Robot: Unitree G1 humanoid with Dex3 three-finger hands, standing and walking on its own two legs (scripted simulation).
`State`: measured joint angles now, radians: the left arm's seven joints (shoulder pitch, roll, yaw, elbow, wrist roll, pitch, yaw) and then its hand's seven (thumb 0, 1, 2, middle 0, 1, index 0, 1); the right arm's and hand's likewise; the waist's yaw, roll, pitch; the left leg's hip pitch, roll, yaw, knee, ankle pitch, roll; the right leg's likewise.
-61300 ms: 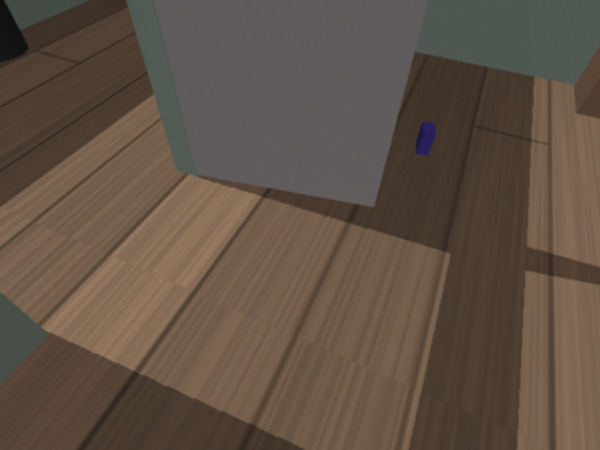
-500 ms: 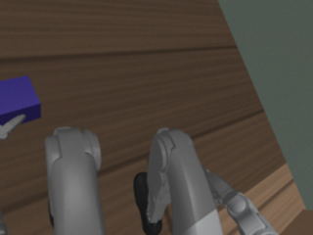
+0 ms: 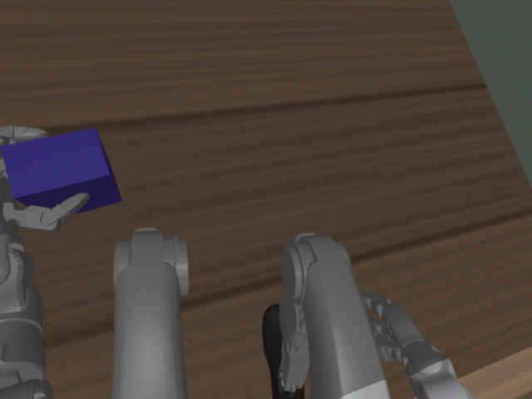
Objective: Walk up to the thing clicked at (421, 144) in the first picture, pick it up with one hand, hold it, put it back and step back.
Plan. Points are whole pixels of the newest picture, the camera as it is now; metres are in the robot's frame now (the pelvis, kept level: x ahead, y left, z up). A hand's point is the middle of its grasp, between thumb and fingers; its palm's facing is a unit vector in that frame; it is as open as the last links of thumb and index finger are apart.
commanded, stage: settle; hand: left
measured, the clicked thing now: (71, 178) +0.39 +0.28 -0.08
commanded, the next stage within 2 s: lift in 0.84 s
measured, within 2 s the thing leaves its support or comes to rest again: neither
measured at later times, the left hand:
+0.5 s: hand (21, 172) +0.36 +0.31 -0.01, palm faces +0.38 -0.93 -0.02, open 10.4 cm
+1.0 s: hand (18, 163) +0.37 +0.30 +0.01, palm faces +0.38 -0.92 -0.01, open 10.4 cm
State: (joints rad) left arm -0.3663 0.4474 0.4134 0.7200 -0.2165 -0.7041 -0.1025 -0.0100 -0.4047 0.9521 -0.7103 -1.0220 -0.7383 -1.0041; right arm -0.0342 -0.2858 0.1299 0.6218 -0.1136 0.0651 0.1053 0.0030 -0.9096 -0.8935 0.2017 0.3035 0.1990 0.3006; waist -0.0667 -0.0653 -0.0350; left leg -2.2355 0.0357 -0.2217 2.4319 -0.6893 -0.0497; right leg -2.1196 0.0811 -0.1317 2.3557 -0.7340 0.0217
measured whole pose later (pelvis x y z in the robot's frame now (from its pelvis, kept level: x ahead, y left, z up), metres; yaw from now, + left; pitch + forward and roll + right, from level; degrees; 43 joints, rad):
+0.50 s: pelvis +0.00 +0.00 +0.03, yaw +3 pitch +30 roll -6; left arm -0.38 0.39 0.45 0.70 -0.23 -0.62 -0.17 -0.01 -0.42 0.98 -0.71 -1.02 -0.74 -1.01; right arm 0.00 -0.28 0.06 0.63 -0.07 0.04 0.07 0.00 -0.91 -0.90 0.20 0.30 0.20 0.30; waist -0.05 -0.04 -0.10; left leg -2.18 0.04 -0.17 2.33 -0.68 -0.05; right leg -2.08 0.07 -0.09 2.28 -0.74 0.01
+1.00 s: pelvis +0.00 +0.00 +0.04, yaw +4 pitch +31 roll -5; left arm -0.42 0.36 0.46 0.75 -0.21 -0.62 -0.18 -0.01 -0.42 0.99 -0.71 -1.03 -0.74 -1.01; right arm 0.03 -0.27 0.04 0.66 -0.07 0.02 0.06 0.00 -0.91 -0.89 0.20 0.30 0.20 0.30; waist -0.05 -0.03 -0.12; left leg -2.14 0.04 -0.14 2.27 -0.67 -0.04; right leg -2.05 0.06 -0.07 2.24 -0.73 0.01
